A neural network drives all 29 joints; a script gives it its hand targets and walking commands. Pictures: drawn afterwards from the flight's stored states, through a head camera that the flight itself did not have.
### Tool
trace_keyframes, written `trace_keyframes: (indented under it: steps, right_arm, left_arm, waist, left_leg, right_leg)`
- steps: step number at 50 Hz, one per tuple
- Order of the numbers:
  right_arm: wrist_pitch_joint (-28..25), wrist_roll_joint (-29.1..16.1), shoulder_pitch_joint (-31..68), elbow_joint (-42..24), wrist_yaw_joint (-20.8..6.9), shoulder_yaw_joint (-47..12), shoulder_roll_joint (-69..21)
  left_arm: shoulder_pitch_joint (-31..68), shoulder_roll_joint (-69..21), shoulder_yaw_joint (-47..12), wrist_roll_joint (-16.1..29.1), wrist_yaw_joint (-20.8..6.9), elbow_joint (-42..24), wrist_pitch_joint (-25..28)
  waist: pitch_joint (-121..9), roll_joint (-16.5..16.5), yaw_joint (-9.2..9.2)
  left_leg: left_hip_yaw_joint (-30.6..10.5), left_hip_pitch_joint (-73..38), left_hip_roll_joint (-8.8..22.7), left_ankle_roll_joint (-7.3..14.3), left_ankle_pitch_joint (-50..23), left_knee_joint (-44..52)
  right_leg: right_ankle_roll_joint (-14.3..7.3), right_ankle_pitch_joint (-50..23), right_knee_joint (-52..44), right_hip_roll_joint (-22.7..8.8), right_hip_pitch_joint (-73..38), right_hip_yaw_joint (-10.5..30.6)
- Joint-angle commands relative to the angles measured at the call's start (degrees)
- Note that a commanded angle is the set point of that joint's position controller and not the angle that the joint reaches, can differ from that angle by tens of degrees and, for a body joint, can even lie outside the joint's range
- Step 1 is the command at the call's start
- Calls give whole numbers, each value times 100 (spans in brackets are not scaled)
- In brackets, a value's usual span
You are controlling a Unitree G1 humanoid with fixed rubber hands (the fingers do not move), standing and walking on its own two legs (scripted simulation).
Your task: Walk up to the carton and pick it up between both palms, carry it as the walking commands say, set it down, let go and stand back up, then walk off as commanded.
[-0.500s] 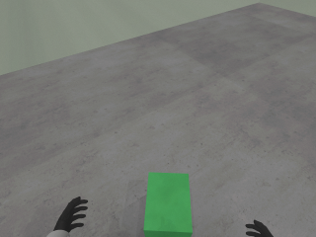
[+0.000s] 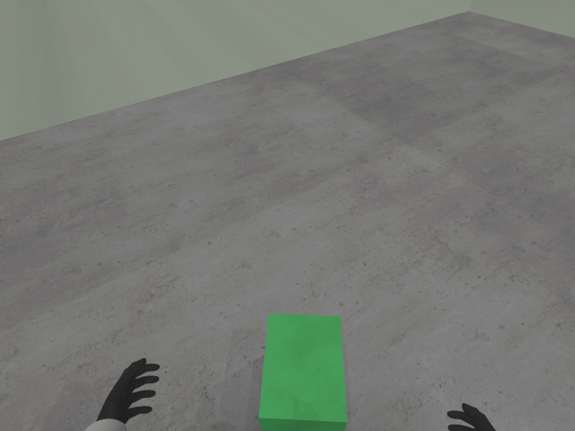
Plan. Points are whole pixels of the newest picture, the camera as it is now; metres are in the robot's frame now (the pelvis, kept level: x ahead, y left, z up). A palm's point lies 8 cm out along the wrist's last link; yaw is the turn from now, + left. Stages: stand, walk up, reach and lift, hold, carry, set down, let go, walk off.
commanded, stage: walk off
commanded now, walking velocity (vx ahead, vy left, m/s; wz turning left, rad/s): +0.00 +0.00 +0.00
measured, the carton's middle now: (302, 379) +0.43 -0.05 -0.64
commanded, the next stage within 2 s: stand in 1.32 s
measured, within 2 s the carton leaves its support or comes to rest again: neither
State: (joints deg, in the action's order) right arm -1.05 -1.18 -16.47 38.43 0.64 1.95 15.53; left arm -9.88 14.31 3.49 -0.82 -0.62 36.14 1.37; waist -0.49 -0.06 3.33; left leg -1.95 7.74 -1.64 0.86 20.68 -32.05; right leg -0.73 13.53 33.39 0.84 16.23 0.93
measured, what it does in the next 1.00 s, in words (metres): walks backwards: left foot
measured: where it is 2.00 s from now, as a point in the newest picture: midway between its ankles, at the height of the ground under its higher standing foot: outside the picture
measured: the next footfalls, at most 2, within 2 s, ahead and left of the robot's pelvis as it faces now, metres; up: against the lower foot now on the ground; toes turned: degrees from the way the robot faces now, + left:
left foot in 0.60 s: +0.00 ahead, +0.17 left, +0.00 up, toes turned +1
right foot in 1.06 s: -0.19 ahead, +0.04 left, +0.00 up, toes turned +0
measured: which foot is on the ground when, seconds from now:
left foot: down 0.00-0.34, up 0.36-0.58, down 0.60-1.00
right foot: down 0.00-0.62, up 0.64-1.00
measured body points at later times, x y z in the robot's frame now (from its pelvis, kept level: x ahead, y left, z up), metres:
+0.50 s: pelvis -0.04 +0.03 +0.00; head -0.05 +0.04 +0.45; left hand +0.13 +0.27 -0.09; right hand +0.04 -0.25 -0.11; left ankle -0.04 +0.15 -0.71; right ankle +0.05 -0.11 -0.73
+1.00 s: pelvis -0.19 +0.15 -0.01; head -0.17 +0.17 +0.44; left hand -0.04 +0.40 -0.13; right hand -0.12 -0.13 -0.11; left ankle -0.04 +0.17 -0.73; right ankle -0.24 +0.03 -0.69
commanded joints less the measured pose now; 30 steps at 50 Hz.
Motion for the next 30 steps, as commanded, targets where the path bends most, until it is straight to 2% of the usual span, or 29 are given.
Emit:
trace_keyframes:
  steps: [1, 4, 5, 6, 7, 8, 9, 10, 11, 12, 13, 14, 15, 16, 18, 19, 20, 21, 22, 23, 24, 25, 26, 27, 28, 29, 30]
  right_arm:
    - [-255, 345, 170, -150, 2, 441, 1369]
    - [-256, 350, 151, -73, 14, 435, 1392]
    - [-255, 340, 242, -81, 18, 463, 1460]
    - [-257, 309, 128, -115, 2, 422, 1357]
    - [-255, 337, 236, -77, -26, 455, 1451]
    - [-260, 326, 102, -68, -34, 420, 1394]
    - [-244, 285, 216, -58, -40, 397, 1312]
    - [-174, 280, 227, -70, -89, 378, 1236]
    - [15, 231, -157, 2, -133, 264, 655]
    - [155, 232, -340, 75, -153, 194, 462]
    - [249, 245, -444, 119, -170, 221, 530]
    - [295, 258, -319, 57, -191, 211, 557]
    - [343, 258, -325, 117, -213, 252, 611]
    - [406, 255, -462, 120, -238, 248, 613]
    - [521, 212, -524, 115, -227, 295, 666]
    - [574, 236, -437, 108, -248, 288, 677]
    - [577, 220, -555, 71, -269, 318, 722]
    - [584, 270, -476, 76, -270, 308, 663]
    - [608, 276, -463, 64, -281, 291, 606]
    - [619, 257, -547, 47, -290, 334, 635]
    - [647, 262, -475, 74, -318, 327, 615]
    - [663, 241, -690, 130, -306, 276, 497]
    - [692, 235, -766, 154, -312, 280, 439]
    - [705, 336, -896, 114, -355, 296, 577]
    - [688, 377, -1128, 154, -325, 364, 834]
    - [698, 303, -930, -6, -262, 428, 1270]
    - [677, 376, -234, -178, -250, 315, 1194]
  left_arm:
    - [244, 1447, 295, -41, 76, -93, 221]
    - [292, 1431, 305, -37, 65, -71, 264]
    - [254, 1488, 296, -41, 73, -22, 238]
    - [265, 1543, 333, -52, 76, -30, 231]
    - [243, 1470, 321, -55, 78, -14, 233]
    - [277, 1514, 314, -74, 79, -55, 247]
    - [314, 1474, 275, -66, 70, -55, 273]
    - [254, 1457, 265, -80, 85, -53, 238]
    - [-104, 890, 101, -60, 52, 88, 116]
    - [-244, 728, 66, -51, 48, 86, 3]
    - [-329, 898, 120, -85, 79, 69, -69]
    - [-563, 1184, 195, -52, 91, 87, -171]
    - [-360, 1148, 188, -95, 107, 71, -218]
    - [-433, 1166, 162, -113, 172, -1, -272]
    - [-341, 1301, 188, -136, 205, -82, -305]
    - [-301, 1348, 206, -159, 223, -80, -308]
    - [-170, 1393, 228, -169, 250, -135, -327]
    - [-76, 1401, 244, -158, 283, -148, -349]
    - [-79, 1395, 263, -164, 295, -175, -404]
    - [-121, 1409, 275, -197, 324, -158, -467]
    - [-40, 1384, 282, -220, 342, -113, -522]
    - [63, 1424, 306, -200, 325, -189, -545]
    - [38, 1453, 321, -200, 328, -190, -563]
    - [321, 1441, 329, -156, 319, -238, -560]
    - [340, 1218, 300, -145, 327, -281, -600]
    - [363, 881, 217, -99, 363, -344, -600]
    - [391, 872, 238, -40, 395, -293, -629]
  waist:
    - [-137, 174, -299]
    - [-53, 67, -281]
    - [281, 80, -297]
    - [111, 120, -241]
    - [212, -157, -306]
    - [309, 164, -275]
    - [441, 150, -273]
    - [288, 208, -308]
    - [355, 373, -292]
    - [285, 583, -320]
    - [246, 771, -371]
    - [245, 851, -458]
    - [194, 887, -384]
    - [154, 1082, -426]
    - [-34, 1359, -395]
    - [-89, 1342, -418]
    - [-82, 1197, -266]
    - [-10, 1065, -254]
    - [1, 1039, -300]
    - [102, 1198, -324]
    - [149, 1059, -294]
    - [274, 1038, -228]
    - [362, 704, -190]
    - [524, 452, 106]
    - [725, -778, 170]
    - [888, -2482, 274]
    - [1124, -2055, -58]
  left_leg:
    - [-480, 624, 621, 224, -953, 812]
    - [-434, 634, 610, 212, -767, 789]
    - [-552, 771, 648, 256, -808, 876]
    - [-503, 664, 657, 264, -668, 840]
    - [-460, 786, 597, 246, -498, 795]
    - [-462, 890, 559, 233, -426, 807]
    - [-439, 980, 518, 266, -438, 764]
    - [-332, 919, 490, 196, -599, 564]
    - [-273, 969, 402, 90, -623, 332]
    - [-90, 877, 297, -19, -532, 138]
    - [-36, 1012, 234, -127, -312, -32]
    - [80, 1090, 209, -120, -184, -253]
    - [109, 1104, 139, -187, 286, -597]
    - [65, 1294, 104, -193, 878, -1073]
    - [16, 1300, 146, -200, 1227, -1633]
    - [27, 1228, 258, -229, 1194, -1777]
    - [-33, 1210, 244, -198, 1103, -1761]
    - [10, 1136, 231, -168, 968, -1728]
    - [111, 832, 229, -175, 792, -1758]
    - [129, 753, 193, -180, 726, -1494]
    - [279, 490, 137, -135, 376, -1190]
    - [415, 215, 132, -196, -75, -788]
    - [473, 98, 114, -140, -246, -393]
    - [126, -79, 363, 4, -390, -171]
    - [-730, 362, 948, 187, 445, 785]
    - [-2087, 1702, 1949, 616, 1195, 2401]
    - [-1801, 2782, 1885, 911, 1225, 2413]
  right_leg:
    - [-311, -981, -627, -601, -575, 795]
    - [-284, -713, -726, -596, -395, 860]
    - [-304, -699, -727, -603, -216, 875]
    - [-320, -387, -773, -602, -232, 915]
    - [-305, -289, -812, -576, -256, 942]
    - [-304, 31, -877, -589, -212, 949]
    - [-325, -139, -967, -726, -207, 1084]
    - [-292, -536, -1010, -899, -201, 1213]
    - [-247, -1004, -1083, -1080, -130, 1392]
    - [-265, -1392, -1131, -1220, -106, 1536]
    - [-367, -1663, -1155, -1441, -265, 1723]
    - [-501, -1990, -1182, -1618, -289, 1976]
    - [-720, -2753, -1120, -1901, -313, 2141]
    - [-946, -3314, -1071, -2125, -377, 2375]
    - [-1069, -4155, -1090, -2293, -385, 2300]
    - [-1026, -3601, -1192, -2271, -192, 2180]
    - [-996, -3169, -1255, -2210, -52, 2219]
    - [-922, -2770, -1271, -2112, 115, 2115]
    - [-819, -1889, -1414, -1974, 658, 1863]
    - [-713, -1177, -1505, -1764, 810, 1787]
    - [-579, -491, -1653, -1691, 1104, 1706]
    - [-423, -9, -1596, -1542, 1451, 1510]
    - [-257, 697, -1569, -1456, 1697, 1462]
    - [-7, 1311, -1144, -1299, 2291, 1217]
    - [110, 1780, -174, -701, 2421, 803]
    - [356, 2242, 2226, 527, 1930, -494]
    - [236, 2272, 3827, 527, 1451, 138]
